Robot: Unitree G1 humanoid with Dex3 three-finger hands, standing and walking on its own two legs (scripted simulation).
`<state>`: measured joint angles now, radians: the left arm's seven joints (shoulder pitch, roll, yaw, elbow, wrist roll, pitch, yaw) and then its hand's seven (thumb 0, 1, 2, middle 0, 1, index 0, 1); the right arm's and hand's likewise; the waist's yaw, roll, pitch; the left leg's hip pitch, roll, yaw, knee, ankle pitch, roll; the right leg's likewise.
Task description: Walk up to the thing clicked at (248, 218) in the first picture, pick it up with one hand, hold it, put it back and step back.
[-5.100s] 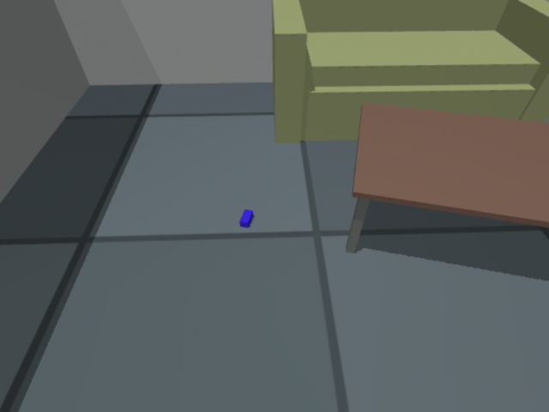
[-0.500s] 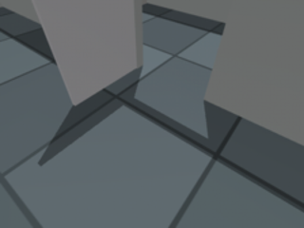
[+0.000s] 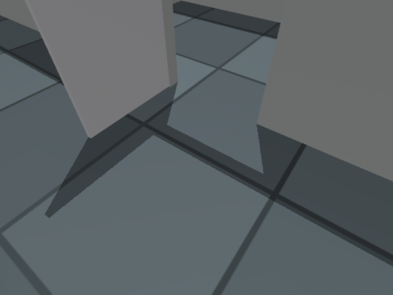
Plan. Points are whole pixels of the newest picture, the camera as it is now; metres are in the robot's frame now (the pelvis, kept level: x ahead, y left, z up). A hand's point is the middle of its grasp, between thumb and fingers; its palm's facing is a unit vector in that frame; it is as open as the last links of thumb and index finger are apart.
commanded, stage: stand
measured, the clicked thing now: out of the picture -0.50 -0.98 -0.76
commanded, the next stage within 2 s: none
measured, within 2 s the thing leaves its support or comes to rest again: neither
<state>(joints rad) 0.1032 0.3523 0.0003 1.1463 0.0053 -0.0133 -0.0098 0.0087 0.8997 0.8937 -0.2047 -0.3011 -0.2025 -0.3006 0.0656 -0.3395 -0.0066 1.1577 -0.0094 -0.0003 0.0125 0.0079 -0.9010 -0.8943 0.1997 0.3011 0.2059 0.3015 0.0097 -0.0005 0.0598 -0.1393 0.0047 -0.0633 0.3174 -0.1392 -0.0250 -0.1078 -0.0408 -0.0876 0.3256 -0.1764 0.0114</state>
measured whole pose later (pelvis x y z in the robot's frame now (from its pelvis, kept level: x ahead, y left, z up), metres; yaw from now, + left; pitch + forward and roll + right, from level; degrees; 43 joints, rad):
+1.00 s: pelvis +0.02 -0.01 +0.00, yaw -1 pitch -2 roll +0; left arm 0.11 0.36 0.00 1.12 0.01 -0.01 -0.01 0.01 0.90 0.89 -0.20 -0.30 -0.20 -0.30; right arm 0.09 -0.35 0.01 1.14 -0.01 -0.01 0.01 0.01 -0.90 -0.89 0.20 0.30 0.21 0.30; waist 0.00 0.00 0.05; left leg -0.12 0.03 -0.05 0.30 -0.16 -0.04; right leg -0.10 -0.02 -0.07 0.32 -0.20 0.00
